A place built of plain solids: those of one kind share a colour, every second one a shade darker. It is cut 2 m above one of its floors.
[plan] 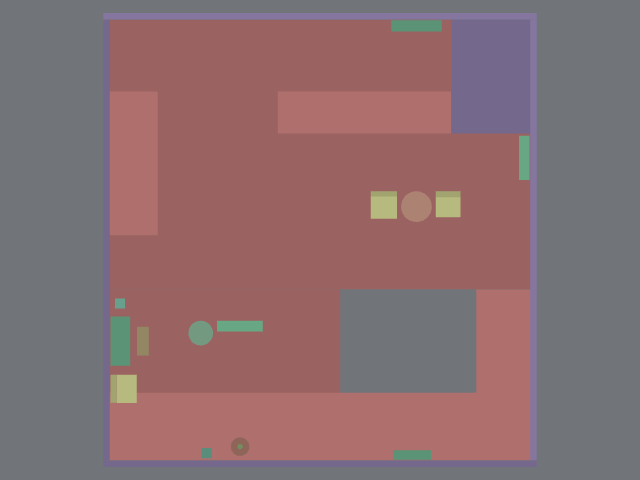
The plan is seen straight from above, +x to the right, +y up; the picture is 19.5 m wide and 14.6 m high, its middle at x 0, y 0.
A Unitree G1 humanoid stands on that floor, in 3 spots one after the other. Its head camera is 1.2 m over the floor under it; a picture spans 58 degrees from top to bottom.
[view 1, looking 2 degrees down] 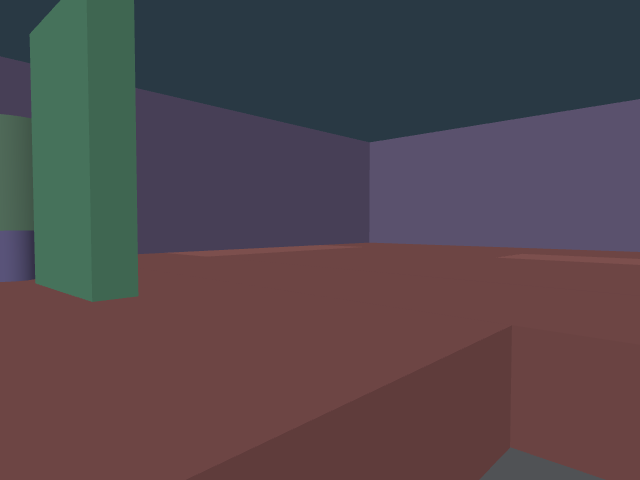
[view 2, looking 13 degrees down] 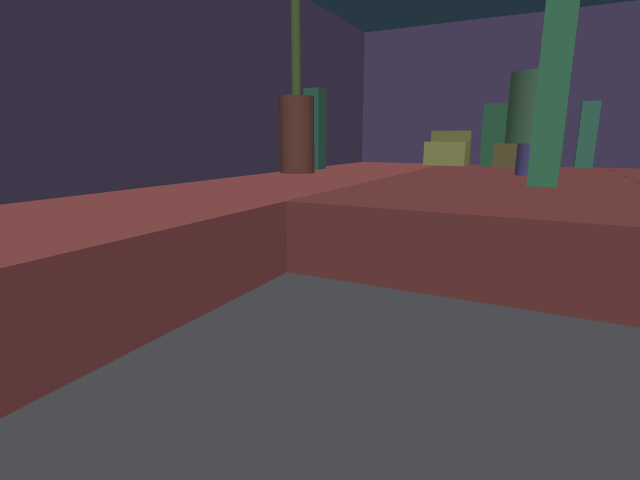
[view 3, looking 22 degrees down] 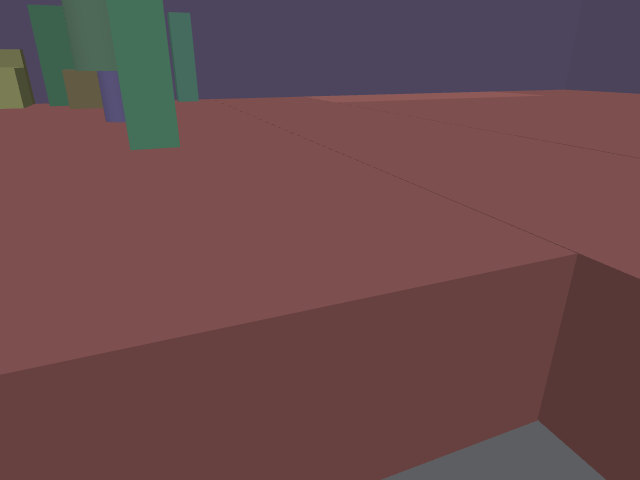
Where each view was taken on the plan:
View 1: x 1.43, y -3.88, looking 133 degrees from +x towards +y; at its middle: wall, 11.49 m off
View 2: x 3.92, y -2.62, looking -153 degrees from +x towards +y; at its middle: floor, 3.81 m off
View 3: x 1.45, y -2.69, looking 158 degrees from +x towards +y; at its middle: floor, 1.43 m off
